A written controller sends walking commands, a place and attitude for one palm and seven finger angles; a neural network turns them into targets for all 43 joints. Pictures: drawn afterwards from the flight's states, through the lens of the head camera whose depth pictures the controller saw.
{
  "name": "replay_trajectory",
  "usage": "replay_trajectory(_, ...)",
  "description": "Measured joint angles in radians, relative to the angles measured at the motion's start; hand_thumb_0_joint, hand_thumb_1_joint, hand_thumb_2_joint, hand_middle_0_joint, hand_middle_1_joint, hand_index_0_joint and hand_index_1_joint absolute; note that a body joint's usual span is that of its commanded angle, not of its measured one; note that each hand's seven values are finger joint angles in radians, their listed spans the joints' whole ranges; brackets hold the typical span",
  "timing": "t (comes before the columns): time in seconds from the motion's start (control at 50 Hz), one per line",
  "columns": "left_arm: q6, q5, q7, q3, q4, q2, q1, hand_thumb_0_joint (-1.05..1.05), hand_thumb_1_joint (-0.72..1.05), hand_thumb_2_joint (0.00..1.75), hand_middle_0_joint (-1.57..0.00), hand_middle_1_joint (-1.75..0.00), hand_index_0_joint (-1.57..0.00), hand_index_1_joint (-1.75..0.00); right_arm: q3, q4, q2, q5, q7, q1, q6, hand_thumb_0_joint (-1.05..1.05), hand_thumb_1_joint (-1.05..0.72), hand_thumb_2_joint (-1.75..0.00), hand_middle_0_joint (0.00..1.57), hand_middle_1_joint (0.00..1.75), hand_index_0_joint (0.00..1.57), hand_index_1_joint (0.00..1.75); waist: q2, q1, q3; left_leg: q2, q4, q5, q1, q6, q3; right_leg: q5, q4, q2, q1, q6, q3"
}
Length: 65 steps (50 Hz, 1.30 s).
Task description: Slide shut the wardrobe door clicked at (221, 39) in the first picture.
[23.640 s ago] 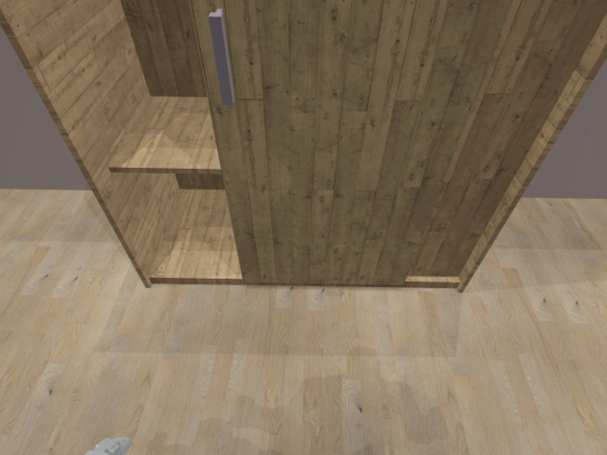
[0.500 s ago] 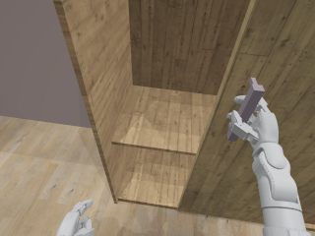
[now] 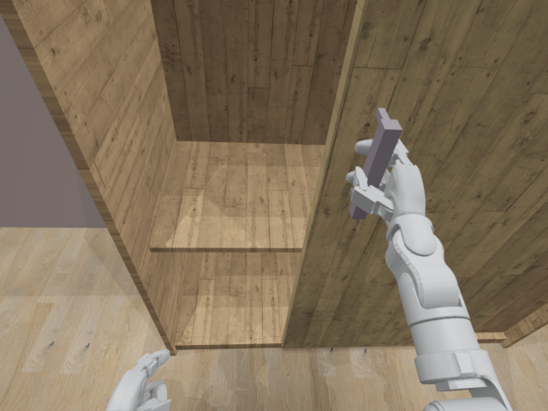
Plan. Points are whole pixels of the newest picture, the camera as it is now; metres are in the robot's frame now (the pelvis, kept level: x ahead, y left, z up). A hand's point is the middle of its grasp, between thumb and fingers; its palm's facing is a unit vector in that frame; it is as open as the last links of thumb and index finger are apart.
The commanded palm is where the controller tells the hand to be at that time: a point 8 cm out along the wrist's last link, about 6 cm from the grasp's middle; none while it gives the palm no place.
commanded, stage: step sideways, sliding the door along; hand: right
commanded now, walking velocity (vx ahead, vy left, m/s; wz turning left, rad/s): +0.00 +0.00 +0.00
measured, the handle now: (368, 166) +0.44 -0.12 +0.15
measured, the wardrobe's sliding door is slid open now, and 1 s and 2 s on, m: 0.37 0.35 0.12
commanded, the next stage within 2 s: none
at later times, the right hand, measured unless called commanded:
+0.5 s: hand (353, 188) +0.39 -0.09 +0.15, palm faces +0.15 +0.98 -0.10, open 6.2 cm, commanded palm +0.37 -0.09 +0.16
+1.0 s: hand (337, 184) +0.40 -0.06 +0.15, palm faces +0.33 +0.94 -0.11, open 6.3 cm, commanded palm +0.37 -0.03 +0.14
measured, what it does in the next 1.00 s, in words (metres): steps to the left: left foot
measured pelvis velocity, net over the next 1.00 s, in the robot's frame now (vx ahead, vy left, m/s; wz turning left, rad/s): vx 0.05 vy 0.16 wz -0.06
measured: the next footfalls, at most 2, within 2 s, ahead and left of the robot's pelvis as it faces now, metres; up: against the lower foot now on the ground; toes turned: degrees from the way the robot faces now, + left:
left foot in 0.42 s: +0.08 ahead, +0.17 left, +0.00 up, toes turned +4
left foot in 1.02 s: +0.18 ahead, +0.32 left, +0.00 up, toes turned +0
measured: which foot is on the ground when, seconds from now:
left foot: down 0.00-0.16, up 0.18-0.40, down 0.42-0.58, up 0.60-1.00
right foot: down 0.00-1.00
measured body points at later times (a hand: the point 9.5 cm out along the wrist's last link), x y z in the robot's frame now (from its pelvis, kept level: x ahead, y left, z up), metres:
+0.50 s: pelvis -0.02 +0.05 -0.02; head +0.00 +0.06 +0.43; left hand +0.12 +0.27 -0.14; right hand +0.38 -0.14 +0.16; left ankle +0.04 +0.17 -0.73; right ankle -0.01 -0.08 -0.73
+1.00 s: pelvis +0.05 +0.16 -0.01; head +0.11 +0.14 +0.43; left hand +0.29 +0.30 -0.11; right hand +0.38 -0.11 +0.15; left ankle +0.15 +0.32 -0.72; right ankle -0.01 -0.05 -0.73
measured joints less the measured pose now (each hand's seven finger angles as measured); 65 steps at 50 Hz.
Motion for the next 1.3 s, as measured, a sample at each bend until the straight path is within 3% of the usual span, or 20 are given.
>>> replay_trajectory(0.06,-0.002,0.000,0.004,-0.006,0.008,0.003,-0.003,0.01,0.90,0.90,-0.20,-0.30,-0.20,-0.30,0.004,0.025,-0.012,-0.001,0.007,-0.022,-0.020,0.00,-0.75,-0.81,0.31,1.39,0.23,1.40,0.001,-0.003,0.009,0.002,0.009,-0.008,-0.011,0.000,-0.006,0.001,0.010,0.003,-0.012,-0.003,-0.004)
replay_trajectory(0.14,0.028,0.006,0.048,-0.015,0.007,-0.014,-0.038,0.01,0.90,0.90,-0.20,-0.30,-0.20,-0.30,0.003,0.047,-0.098,-0.025,0.027,-0.028,-0.122,-0.01,-0.69,-0.80,0.36,1.39,0.25,1.40,0.013,-0.004,0.055,-0.014,0.028,0.009,-0.028,-0.005,-0.050,0.004,0.005,-0.021,-0.003,-0.004,-0.047)
replay_trajectory(0.28,0.049,0.014,0.077,0.001,0.012,-0.024,-0.042,0.01,0.90,0.90,-0.20,-0.30,-0.20,-0.30,-0.042,0.104,-0.104,-0.028,0.003,-0.067,-0.168,-0.01,-0.69,-0.83,0.42,1.39,0.26,1.40,0.001,0.009,0.140,-0.001,0.396,-0.133,-0.197,-0.037,-0.095,0.027,-0.022,-0.038,0.053,0.000,-0.052)
replay_trajectory(0.34,0.062,0.009,0.084,-0.007,0.022,-0.031,-0.028,0.01,0.90,0.90,-0.20,-0.30,-0.20,-0.30,-0.051,0.144,-0.102,-0.032,-0.001,-0.092,-0.172,0.00,-0.69,-0.83,0.42,1.39,0.26,1.40,-0.014,0.008,0.167,0.023,0.291,-0.103,-0.195,-0.039,-0.086,0.019,-0.007,-0.064,0.077,0.020,-0.026)
replay_trajectory(0.44,0.059,-0.009,0.090,-0.018,0.026,-0.037,0.007,0.01,0.90,0.90,-0.20,-0.30,-0.20,-0.30,-0.055,0.198,-0.103,-0.030,-0.011,-0.133,-0.191,0.00,-0.72,-0.84,0.43,1.39,0.23,1.40,-0.025,-0.032,0.175,0.030,0.085,0.093,-0.122,-0.041,-0.040,-0.083,0.156,-0.121,0.046,0.059,0.005)
replay_trajectory(0.48,0.053,-0.015,0.090,-0.009,0.037,-0.027,0.004,0.01,0.90,0.90,-0.20,-0.30,-0.20,-0.30,-0.058,0.198,-0.088,-0.030,-0.026,-0.144,-0.198,0.00,-0.73,-0.85,0.44,1.39,0.21,1.40,-0.050,-0.030,0.178,0.006,0.096,0.169,-0.120,-0.040,-0.003,-0.145,0.240,-0.144,0.015,0.046,0.042)
replay_trajectory(0.54,0.036,-0.020,0.093,0.020,0.074,-0.017,-0.012,0.01,0.90,0.90,-0.20,-0.30,-0.20,-0.30,-0.040,0.176,-0.068,-0.052,-0.035,-0.151,-0.205,0.00,-0.74,-0.86,0.42,1.40,0.20,1.40,-0.042,-0.031,0.180,0.006,0.098,0.129,-0.118,-0.026,0.035,-0.210,0.357,-0.128,-0.034,0.036,0.046)
replay_trajectory(0.58,0.018,-0.019,0.096,0.032,0.079,-0.011,-0.020,0.01,0.90,0.90,-0.20,-0.30,-0.20,-0.30,-0.018,0.143,-0.066,-0.053,-0.035,-0.152,-0.207,0.00,-0.74,-0.86,0.41,1.40,0.21,1.40,-0.008,-0.043,0.188,0.023,0.109,0.120,-0.127,-0.023,0.036,-0.153,0.245,-0.112,0.006,0.027,0.007)
replay_trajectory(0.68,0.009,-0.009,0.069,0.062,0.036,-0.014,-0.066,0.01,0.91,0.90,-0.19,-0.30,-0.20,-0.30,0.007,0.055,-0.085,-0.035,-0.029,-0.139,-0.238,0.00,-0.75,-0.86,0.40,1.40,0.19,1.40,0.024,-0.069,0.273,0.020,0.633,-0.051,-0.309,-0.039,-0.059,-0.067,0.109,-0.107,0.076,0.048,0.008)
replay_trajectory(0.72,0.011,-0.007,0.048,0.060,0.019,-0.026,-0.075,0.01,0.91,0.90,-0.19,-0.30,-0.20,-0.30,0.012,0.021,-0.083,-0.039,-0.022,-0.125,-0.237,0.00,-0.75,-0.86,0.39,1.40,0.20,1.40,0.020,-0.075,0.285,0.029,0.716,-0.069,-0.362,-0.048,-0.068,-0.044,0.057,-0.127,0.095,0.060,0.033)
replay_trajectory(0.88,-0.005,-0.004,0.002,0.054,-0.057,-0.061,-0.103,0.01,0.90,0.90,-0.20,-0.30,-0.20,-0.30,0.004,-0.078,-0.076,-0.055,-0.002,-0.080,-0.228,0.00,-0.73,-0.86,0.41,1.40,0.23,1.40,-0.011,-0.148,0.330,0.107,0.458,0.048,-0.353,-0.081,-0.060,-0.038,-0.026,-0.227,0.184,0.133,0.076)
replay_trajectory(0.96,-0.003,-0.005,0.001,0.046,-0.080,-0.077,-0.134,0.01,0.90,0.90,-0.20,-0.30,-0.20,-0.30,-0.043,-0.112,-0.102,-0.046,-0.005,-0.028,-0.229,-0.01,-0.70,-0.86,0.43,1.40,0.25,1.40,-0.036,-0.159,0.334,0.091,0.287,0.088,-0.238,-0.083,-0.041,-0.092,0.013,-0.261,0.222,0.176,0.083)
replay_trajectory(1.0,-0.004,-0.009,0.000,0.040,-0.089,-0.083,-0.144,0.01,0.90,0.90,-0.20,-0.30,-0.20,-0.30,-0.073,-0.130,-0.119,-0.047,-0.010,-0.008,-0.223,-0.02,-0.68,-0.86,0.44,1.40,0.24,1.40,-0.037,-0.161,0.327,0.078,0.161,0.189,-0.153,-0.078,-0.030,-0.135,0.078,-0.269,0.214,0.193,0.087)
replay_trajectory(1.02,-0.005,-0.012,-0.001,0.037,-0.093,-0.085,-0.149,0.01,0.90,0.90,-0.20,-0.30,-0.20,-0.30,-0.089,-0.142,-0.127,-0.049,-0.012,-0.001,-0.214,-0.03,-0.67,-0.85,0.45,1.40,0.23,1.40,-0.028,-0.156,0.320,0.082,0.099,0.265,-0.111,-0.078,-0.026,-0.158,0.147,-0.267,0.184,0.189,0.079)
replay_trajectory(1.06,-0.009,-0.011,0.001,0.039,-0.072,-0.056,-0.197,0.01,0.90,0.90,-0.20,-0.30,-0.20,-0.30,-0.139,-0.183,-0.110,-0.057,-0.028,0.027,-0.203,-0.03,-0.66,-0.85,0.47,1.42,0.21,1.40,-0.063,-0.125,0.326,0.070,0.134,0.171,-0.120,-0.084,0.001,-0.202,0.356,-0.256,0.082,0.139,0.099)
replay_trajectory(1.12,-0.027,-0.011,0.021,0.064,-0.046,-0.024,-0.238,0.01,0.90,0.90,-0.20,-0.30,-0.20,-0.30,-0.168,-0.276,-0.083,-0.053,-0.054,0.085,-0.184,-0.02,-0.67,-0.85,0.48,1.42,0.18,1.40,-0.046,-0.102,0.331,0.085,0.118,0.153,-0.150,-0.082,-0.015,-0.315,0.529,-0.149,-0.039,0.094,0.063)
replay_trajectory(1.16,-0.045,-0.012,0.029,0.073,-0.039,-0.013,-0.229,0.01,0.91,0.90,-0.20,-0.30,-0.20,-0.30,-0.164,-0.339,-0.062,-0.049,-0.070,0.116,-0.181,-0.01,-0.69,-0.85,0.48,1.42,0.17,1.40,0.003,-0.088,0.326,0.106,0.092,0.178,-0.167,-0.082,-0.027,-0.255,0.374,-0.107,-0.043,0.078,0.000)
replay_trajectory(1.2,-0.059,-0.008,0.032,0.083,-0.049,0.015,-0.195,0.01,0.91,0.90,-0.20,-0.30,-0.20,-0.30,-0.142,-0.389,-0.036,-0.074,-0.084,0.141,-0.188,0.00,-0.69,-0.83,0.48,1.41,0.18,1.40,0.007,-0.071,0.307,0.099,0.142,0.179,-0.204,-0.078,-0.024,-0.007,0.123,-0.115,0.007,0.057,-0.033)
replay_trajectory(1.26,-0.050,-0.008,0.020,0.120,-0.041,0.012,-0.157,0.01,0.91,0.90,-0.19,-0.30,-0.20,-0.30,-0.096,-0.404,-0.029,-0.085,-0.078,0.153,-0.199,0.01,-0.71,-0.82,0.47,1.41,0.17,1.36,0.023,-0.095,0.327,0.066,0.461,-0.045,-0.282,-0.079,-0.083,-0.033,0.123,-0.125,0.034,0.050,-0.041)
replay_trajectory(1.3,-0.044,-0.005,0.008,0.115,-0.029,-0.007,-0.134,0.01,0.91,0.90,-0.19,-0.30,-0.20,-0.30,-0.082,-0.425,-0.029,-0.088,-0.074,0.193,-0.199,0.01,-0.72,-0.81,0.47,1.41,0.17,1.35,0.025,-0.090,0.313,0.039,0.651,-0.106,-0.320,-0.081,-0.084,-0.040,0.084,-0.150,0.056,0.060,-0.030)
